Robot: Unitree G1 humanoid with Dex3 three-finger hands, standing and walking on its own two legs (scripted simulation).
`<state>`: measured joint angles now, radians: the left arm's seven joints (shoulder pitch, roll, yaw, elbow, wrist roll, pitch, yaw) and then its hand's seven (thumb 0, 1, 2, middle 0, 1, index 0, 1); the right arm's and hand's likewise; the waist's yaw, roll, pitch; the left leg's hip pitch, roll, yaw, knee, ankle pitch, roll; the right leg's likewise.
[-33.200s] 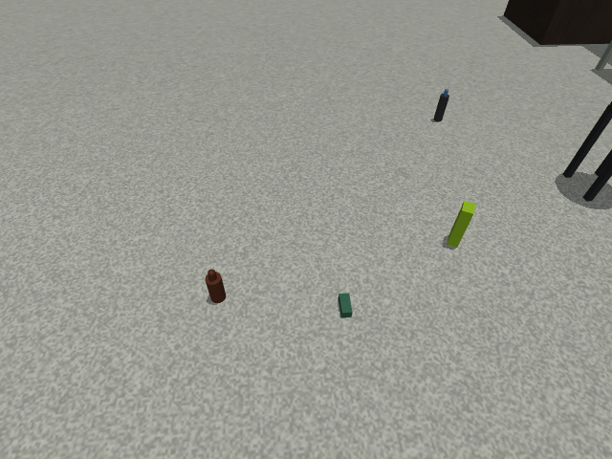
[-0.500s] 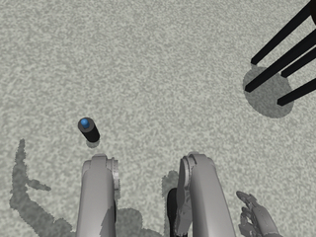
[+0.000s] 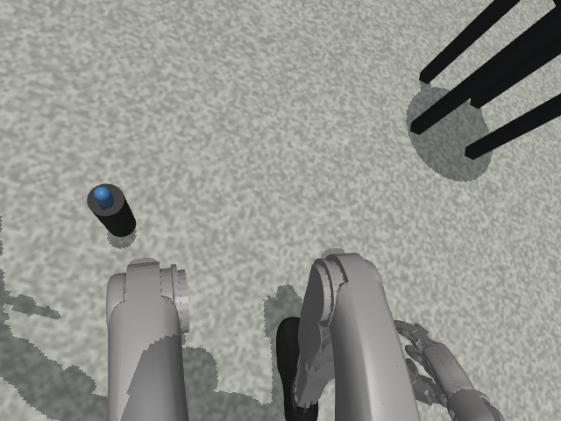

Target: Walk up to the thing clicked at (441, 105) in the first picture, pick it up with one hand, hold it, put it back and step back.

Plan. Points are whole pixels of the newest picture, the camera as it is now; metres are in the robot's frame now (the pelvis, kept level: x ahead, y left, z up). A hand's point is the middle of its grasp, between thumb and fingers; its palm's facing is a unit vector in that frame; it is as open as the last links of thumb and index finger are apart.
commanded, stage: approach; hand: left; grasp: from the side
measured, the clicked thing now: (112, 210) +0.43 +0.23 -0.24
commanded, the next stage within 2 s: close in in 0.18 s
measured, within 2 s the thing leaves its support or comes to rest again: neither
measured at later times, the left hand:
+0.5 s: hand (74, 221) +0.40 +0.27 -0.20, palm faces +0.08 -0.99 +0.09, open 17.6 cm
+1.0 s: hand (107, 219) +0.41 +0.23 -0.22, palm faces +0.12 -0.99 +0.04, open 17.5 cm
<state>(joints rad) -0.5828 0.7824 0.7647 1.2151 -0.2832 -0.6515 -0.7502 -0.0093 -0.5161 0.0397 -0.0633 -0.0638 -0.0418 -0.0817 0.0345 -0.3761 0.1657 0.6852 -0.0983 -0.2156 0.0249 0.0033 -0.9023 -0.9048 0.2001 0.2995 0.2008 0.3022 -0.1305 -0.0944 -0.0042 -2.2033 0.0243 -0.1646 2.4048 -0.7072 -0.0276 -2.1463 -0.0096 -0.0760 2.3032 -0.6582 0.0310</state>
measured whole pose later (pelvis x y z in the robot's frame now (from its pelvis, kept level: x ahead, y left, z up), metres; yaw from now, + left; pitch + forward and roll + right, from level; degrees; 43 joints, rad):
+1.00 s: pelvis -0.02 +0.02 -0.06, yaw -7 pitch +10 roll -17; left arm -0.58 0.74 0.49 1.45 -0.13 -1.13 -0.16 -0.01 -0.55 0.04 -0.06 -0.07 -0.06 -0.06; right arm -0.14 -0.40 0.48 0.58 -0.35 -0.05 0.15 0.00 -0.91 -0.90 0.20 0.30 0.20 0.30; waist -0.26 -0.26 0.26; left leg -2.20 0.00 -0.37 2.66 -0.69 -0.01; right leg -2.05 0.05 -0.22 2.40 -0.58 0.07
